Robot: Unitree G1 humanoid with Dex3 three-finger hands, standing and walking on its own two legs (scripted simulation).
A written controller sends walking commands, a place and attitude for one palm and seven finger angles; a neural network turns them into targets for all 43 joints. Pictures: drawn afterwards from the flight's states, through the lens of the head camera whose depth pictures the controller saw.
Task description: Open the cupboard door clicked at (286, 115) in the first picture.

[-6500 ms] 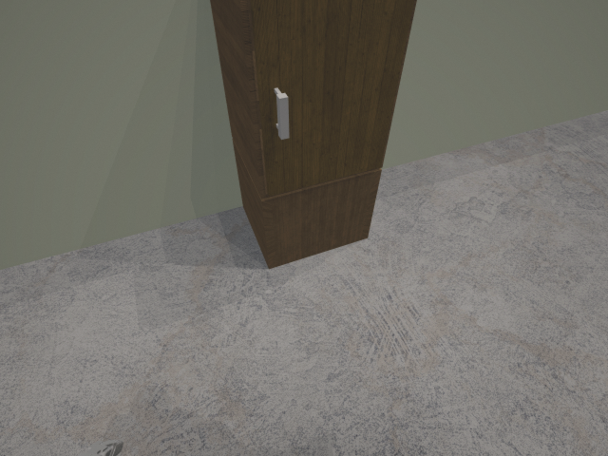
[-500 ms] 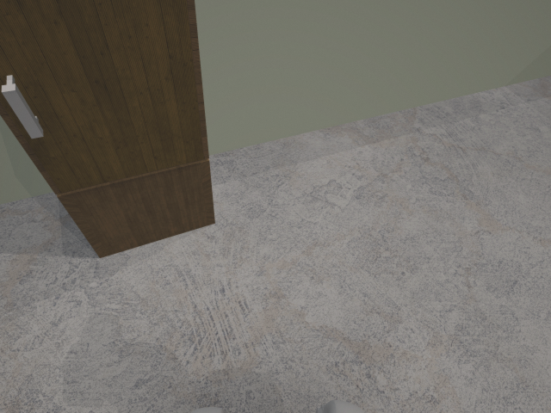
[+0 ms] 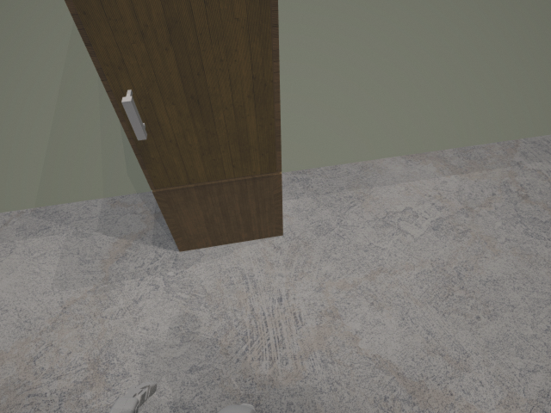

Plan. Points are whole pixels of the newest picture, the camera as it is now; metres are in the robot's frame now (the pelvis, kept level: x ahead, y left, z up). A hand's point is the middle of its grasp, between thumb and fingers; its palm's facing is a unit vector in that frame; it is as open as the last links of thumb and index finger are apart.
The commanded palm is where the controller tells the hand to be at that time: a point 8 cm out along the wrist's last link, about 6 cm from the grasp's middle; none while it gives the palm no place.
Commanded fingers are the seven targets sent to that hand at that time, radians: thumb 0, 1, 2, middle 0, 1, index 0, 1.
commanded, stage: turn to face it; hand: left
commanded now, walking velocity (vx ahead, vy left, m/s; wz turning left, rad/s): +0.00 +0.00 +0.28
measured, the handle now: (135, 114) +0.82 +0.40 -0.03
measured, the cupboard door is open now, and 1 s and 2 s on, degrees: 0 0 0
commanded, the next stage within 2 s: take the last steps up to it in 0.10 s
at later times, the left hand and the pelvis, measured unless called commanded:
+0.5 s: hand out of the picture -0.04 +0.25 -0.17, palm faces +0.18 -0.96 -0.20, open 7.4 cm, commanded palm none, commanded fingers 0.00 0.90 0.90 -0.20 -0.30 -0.20 -0.30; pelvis -0.01 +0.05 +0.01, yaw +8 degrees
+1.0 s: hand out of the picture +0.08 +0.20 -0.16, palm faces +0.23 -0.96 -0.17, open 7.3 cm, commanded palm none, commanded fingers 0.00 0.90 0.90 -0.20 -0.30 -0.20 -0.30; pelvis +0.11 +0.03 +0.01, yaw +10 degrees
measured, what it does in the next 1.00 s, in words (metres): walks ahead: left foot, then right foot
